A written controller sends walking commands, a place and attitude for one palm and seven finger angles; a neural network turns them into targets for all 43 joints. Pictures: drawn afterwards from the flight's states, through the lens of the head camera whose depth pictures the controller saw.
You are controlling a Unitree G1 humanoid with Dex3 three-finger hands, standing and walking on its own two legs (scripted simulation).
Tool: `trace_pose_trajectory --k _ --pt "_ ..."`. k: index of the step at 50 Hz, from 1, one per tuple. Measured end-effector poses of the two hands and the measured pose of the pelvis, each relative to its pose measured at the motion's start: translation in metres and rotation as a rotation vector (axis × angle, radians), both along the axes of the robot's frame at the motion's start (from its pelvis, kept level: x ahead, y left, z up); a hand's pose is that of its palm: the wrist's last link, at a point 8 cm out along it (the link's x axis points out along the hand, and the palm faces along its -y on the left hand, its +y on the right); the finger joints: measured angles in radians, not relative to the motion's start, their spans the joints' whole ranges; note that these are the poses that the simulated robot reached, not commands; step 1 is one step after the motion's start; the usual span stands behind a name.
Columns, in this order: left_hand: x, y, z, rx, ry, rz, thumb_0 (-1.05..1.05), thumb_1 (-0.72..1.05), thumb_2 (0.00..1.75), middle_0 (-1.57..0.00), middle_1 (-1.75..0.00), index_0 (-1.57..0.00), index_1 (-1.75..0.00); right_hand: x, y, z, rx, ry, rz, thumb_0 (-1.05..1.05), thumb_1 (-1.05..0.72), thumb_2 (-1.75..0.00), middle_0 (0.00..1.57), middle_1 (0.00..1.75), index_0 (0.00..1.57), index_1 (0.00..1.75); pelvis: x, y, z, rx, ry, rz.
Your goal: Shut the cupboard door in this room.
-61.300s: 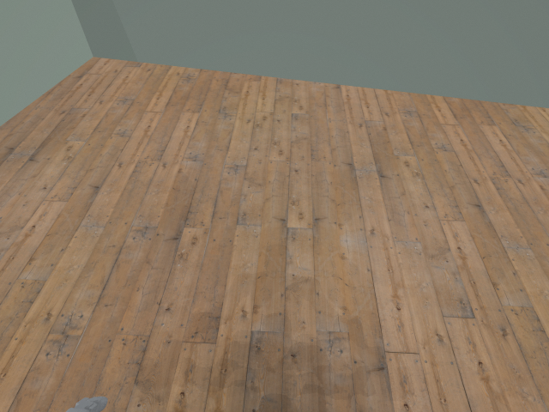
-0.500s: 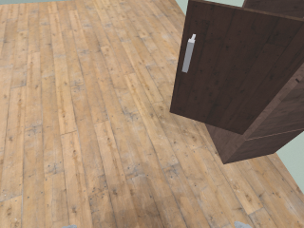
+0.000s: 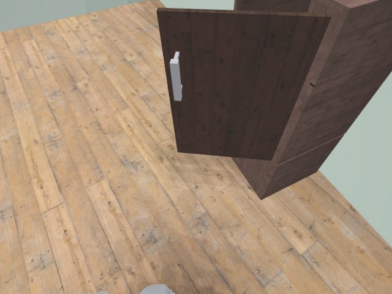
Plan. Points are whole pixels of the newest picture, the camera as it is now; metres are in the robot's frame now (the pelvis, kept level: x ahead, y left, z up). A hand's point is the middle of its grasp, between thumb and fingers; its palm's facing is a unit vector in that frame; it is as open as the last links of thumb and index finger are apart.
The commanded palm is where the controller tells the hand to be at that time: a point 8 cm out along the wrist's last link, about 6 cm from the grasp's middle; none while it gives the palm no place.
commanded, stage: take the last steps up to it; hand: left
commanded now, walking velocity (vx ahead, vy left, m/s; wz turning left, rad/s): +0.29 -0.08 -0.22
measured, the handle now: (177, 76) +0.67 +0.09 +0.04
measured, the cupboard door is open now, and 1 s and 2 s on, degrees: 57 57 57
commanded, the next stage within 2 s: come to a stop and stand still in 0.60 s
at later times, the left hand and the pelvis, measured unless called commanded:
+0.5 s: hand (151, 266) +0.20 +0.13 -0.17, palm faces -0.13 -0.97 -0.21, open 7.4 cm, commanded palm none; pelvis +0.09 -0.05 -0.01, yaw -7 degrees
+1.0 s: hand (168, 263) +0.21 +0.09 -0.18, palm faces -0.06 -0.99 -0.16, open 7.3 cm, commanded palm none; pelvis +0.19 -0.07 +0.00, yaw -7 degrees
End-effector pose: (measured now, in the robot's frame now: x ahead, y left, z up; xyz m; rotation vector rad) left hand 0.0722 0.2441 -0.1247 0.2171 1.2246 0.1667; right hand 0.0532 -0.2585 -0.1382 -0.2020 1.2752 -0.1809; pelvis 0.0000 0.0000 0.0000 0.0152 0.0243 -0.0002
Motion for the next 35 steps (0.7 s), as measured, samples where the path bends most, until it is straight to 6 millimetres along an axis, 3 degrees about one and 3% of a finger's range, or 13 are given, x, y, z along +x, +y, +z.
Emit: trace_pose_trajectory --k 6,11,18,24,28,35 --pt "0.005 0.006 -0.022 -0.053 0.023 0.005 0.0 0.9 0.9 -0.2 -0.3 -0.2 -0.3 0.009 0.018 0.004 -0.02 -0.046 0.0 0.0 -0.91 -0.9 0.19 0.3 0.2 0.3 0.014 0.011 -0.008 -0.028 -0.003 -0.029" --pt "0.021 0.005 -0.021 -0.076 0.056 -0.035 0.01 0.91 0.9 -0.2 -0.3 -0.2 -0.3 -0.01 0.026 0.014 -0.017 -0.021 -0.035 0.0 -0.91 -0.9 0.2 0.3 0.2 0.3 0.029 0.008 -0.001 -0.03 -0.006 -0.059" --pt "0.072 -0.019 -0.007 -0.077 0.027 -0.099 0.01 0.91 0.9 -0.2 -0.3 -0.2 -0.3 -0.048 0.015 0.015 0.013 0.116 -0.127 0.0 -0.91 -0.9 0.2 0.3 0.21 0.3 0.056 -0.012 0.008 -0.032 -0.004 -0.099" --pt "0.124 -0.059 -0.014 -0.047 -0.032 -0.159 0.0 0.91 0.9 -0.2 -0.3 -0.2 -0.3 -0.062 -0.016 -0.01 0.056 0.224 -0.21 0.0 -0.91 -0.9 0.2 0.3 0.21 0.3 0.086 -0.048 -0.011 -0.014 -0.019 -0.125" --pt "0.128 -0.08 -0.011 -0.051 -0.026 -0.121 0.0 0.91 0.9 -0.2 -0.3 -0.2 -0.3 -0.029 -0.037 -0.009 0.049 0.229 -0.198 0.0 -0.91 -0.9 0.2 0.3 0.2 0.3 0.104 -0.059 -0.006 -0.028 -0.031 -0.11" --pt "0.117 -0.089 -0.016 -0.066 0.08 -0.061 0.0 0.93 0.9 -0.2 -0.3 -0.2 -0.3 0.08 -0.053 0.006 0.026 0.038 -0.128 0.0 -0.92 -0.9 0.19 0.3 0.2 0.3 0.142 -0.071 0.004 -0.034 -0.022 -0.1"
